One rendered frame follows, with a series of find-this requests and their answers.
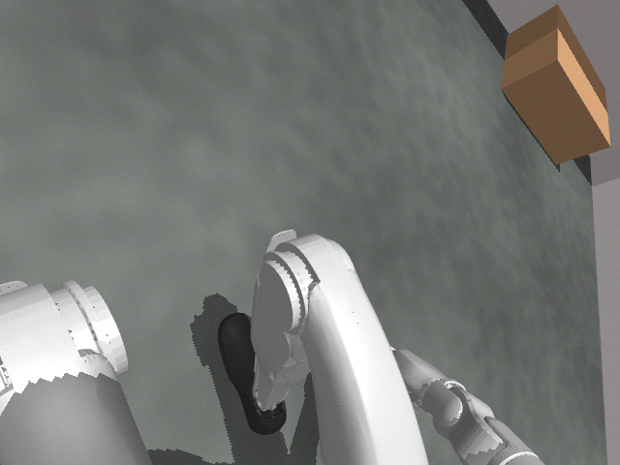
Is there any right robot hand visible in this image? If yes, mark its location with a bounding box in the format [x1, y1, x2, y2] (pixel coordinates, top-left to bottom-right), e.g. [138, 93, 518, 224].
[391, 347, 446, 416]

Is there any right robot foot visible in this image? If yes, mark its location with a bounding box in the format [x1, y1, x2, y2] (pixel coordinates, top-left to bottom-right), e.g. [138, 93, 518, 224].
[218, 313, 287, 435]

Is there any right robot arm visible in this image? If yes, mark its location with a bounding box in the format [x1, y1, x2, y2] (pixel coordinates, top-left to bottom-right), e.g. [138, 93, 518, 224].
[422, 378, 544, 465]

